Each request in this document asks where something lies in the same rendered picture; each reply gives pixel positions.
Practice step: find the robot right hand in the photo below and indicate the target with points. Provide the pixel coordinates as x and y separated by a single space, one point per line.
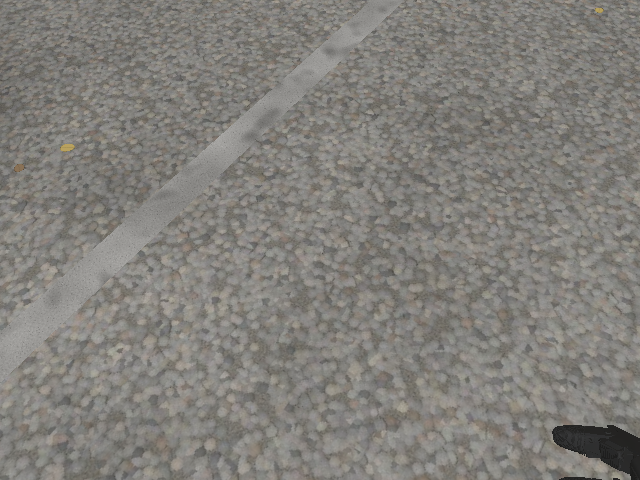
614 446

